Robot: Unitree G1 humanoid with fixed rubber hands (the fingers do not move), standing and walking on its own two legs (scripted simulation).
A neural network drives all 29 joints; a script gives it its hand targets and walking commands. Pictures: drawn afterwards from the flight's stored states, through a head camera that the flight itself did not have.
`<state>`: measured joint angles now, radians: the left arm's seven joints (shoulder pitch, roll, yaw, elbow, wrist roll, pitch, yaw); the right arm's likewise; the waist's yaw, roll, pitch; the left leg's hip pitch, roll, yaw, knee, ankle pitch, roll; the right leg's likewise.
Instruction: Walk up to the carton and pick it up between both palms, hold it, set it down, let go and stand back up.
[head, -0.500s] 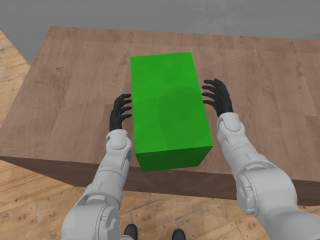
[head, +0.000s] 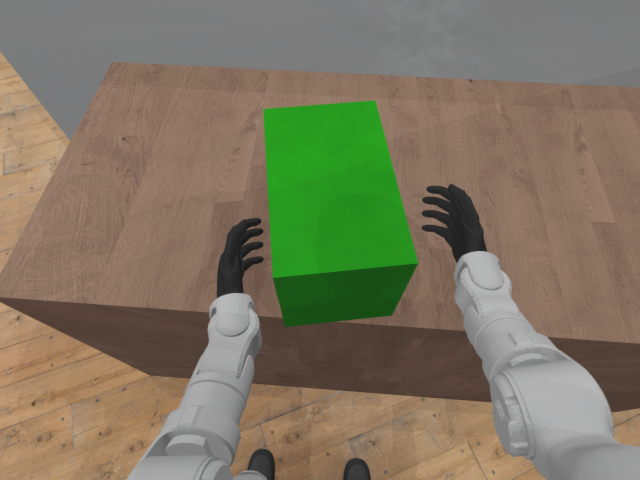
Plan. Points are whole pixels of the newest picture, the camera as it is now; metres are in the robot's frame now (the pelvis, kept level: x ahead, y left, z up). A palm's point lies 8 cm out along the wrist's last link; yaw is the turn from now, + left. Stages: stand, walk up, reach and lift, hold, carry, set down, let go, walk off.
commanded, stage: set down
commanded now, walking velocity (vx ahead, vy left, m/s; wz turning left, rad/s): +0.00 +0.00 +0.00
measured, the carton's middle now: (329, 215) +0.47 +0.02 -0.02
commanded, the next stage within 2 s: none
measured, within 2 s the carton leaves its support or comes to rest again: neither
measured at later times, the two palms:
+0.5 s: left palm (219, 318) +0.29 +0.15 +0.01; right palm (492, 295) +0.35 -0.19 -0.01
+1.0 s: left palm (214, 362) +0.24 +0.14 +0.02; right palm (533, 356) +0.28 -0.23 -0.01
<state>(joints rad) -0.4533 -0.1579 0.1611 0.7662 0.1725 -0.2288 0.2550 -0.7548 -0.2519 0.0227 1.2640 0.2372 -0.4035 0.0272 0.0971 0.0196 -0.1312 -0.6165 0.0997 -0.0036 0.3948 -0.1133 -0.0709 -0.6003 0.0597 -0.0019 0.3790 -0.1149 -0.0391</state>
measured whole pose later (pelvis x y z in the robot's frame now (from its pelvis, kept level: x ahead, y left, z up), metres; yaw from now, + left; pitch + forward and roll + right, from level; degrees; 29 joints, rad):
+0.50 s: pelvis +0.00 +0.00 +0.00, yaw +0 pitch +11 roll -1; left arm -0.19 -0.14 0.02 0.51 0.13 -0.14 0.27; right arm -0.46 -0.29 0.03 1.09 0.27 -0.40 0.10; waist 0.10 0.01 -0.09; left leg -0.47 0.10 0.00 0.39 -0.13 -0.07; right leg -0.45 0.06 0.00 0.38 -0.13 -0.04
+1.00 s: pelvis -0.01 +0.00 +0.01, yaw +0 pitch +4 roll -1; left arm 0.09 -0.12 -0.11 0.21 0.13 -0.01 0.30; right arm -0.16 -0.33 0.03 0.87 0.32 -0.37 0.18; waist 0.07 -0.01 -0.04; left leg -0.31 0.10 0.00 0.39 -0.15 -0.07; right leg -0.29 0.06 0.00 0.38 -0.15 -0.04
